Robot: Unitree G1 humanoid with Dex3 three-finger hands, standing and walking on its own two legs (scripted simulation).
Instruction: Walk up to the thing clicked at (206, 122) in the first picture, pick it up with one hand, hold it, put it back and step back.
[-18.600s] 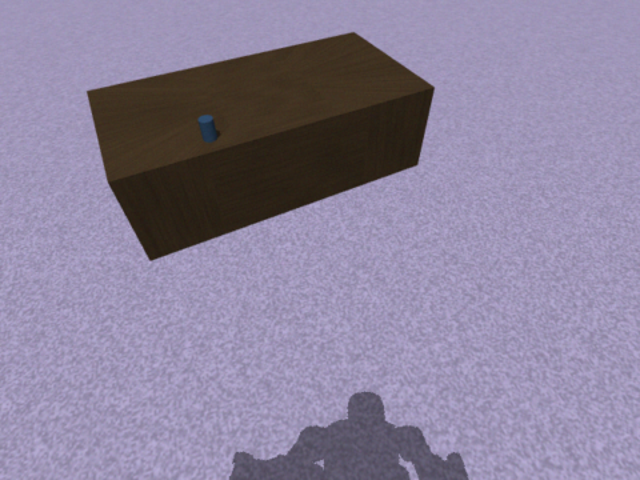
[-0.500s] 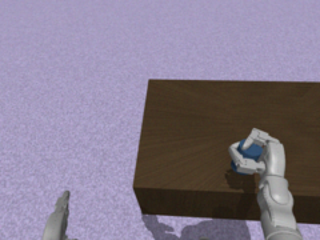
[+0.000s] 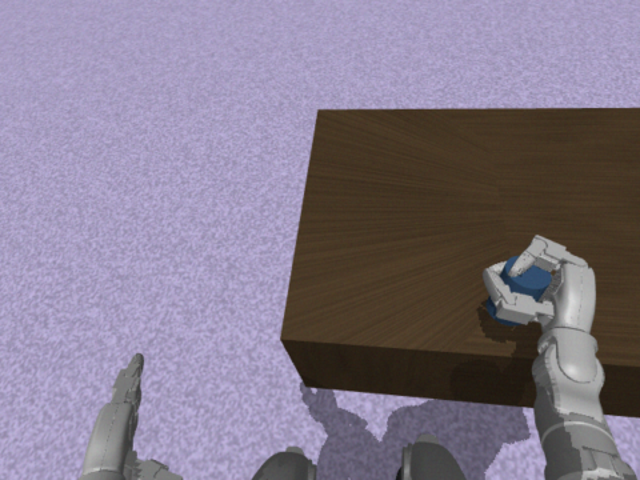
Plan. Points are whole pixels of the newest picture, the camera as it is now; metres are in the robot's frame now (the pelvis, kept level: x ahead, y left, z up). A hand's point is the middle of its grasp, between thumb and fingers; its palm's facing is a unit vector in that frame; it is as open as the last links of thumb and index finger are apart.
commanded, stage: crouch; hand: right
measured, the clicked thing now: (516, 291) +0.37 -0.20 -0.02
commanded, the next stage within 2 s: lower in 0.62 s
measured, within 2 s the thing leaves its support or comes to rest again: neither
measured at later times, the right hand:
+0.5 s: hand (501, 279) +0.42 -0.21 -0.08, palm faces +0.20 +0.98 +0.02, open 5.0 cm
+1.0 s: hand (494, 289) +0.43 -0.22 -0.14, palm faces +0.22 +0.98 +0.02, open 5.0 cm
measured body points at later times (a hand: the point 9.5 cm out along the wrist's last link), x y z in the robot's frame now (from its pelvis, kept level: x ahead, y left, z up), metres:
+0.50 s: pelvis +0.00 -0.01 -0.06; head +0.12 -0.06 +0.37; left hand +0.15 +0.27 -0.02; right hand +0.40 -0.26 -0.08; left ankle -0.01 +0.14 -0.67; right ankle +0.06 -0.12 -0.67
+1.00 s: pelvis -0.02 +0.00 -0.09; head +0.14 -0.07 +0.32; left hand +0.15 +0.26 -0.01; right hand +0.41 -0.27 -0.14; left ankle -0.01 +0.14 -0.67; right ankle +0.06 -0.12 -0.67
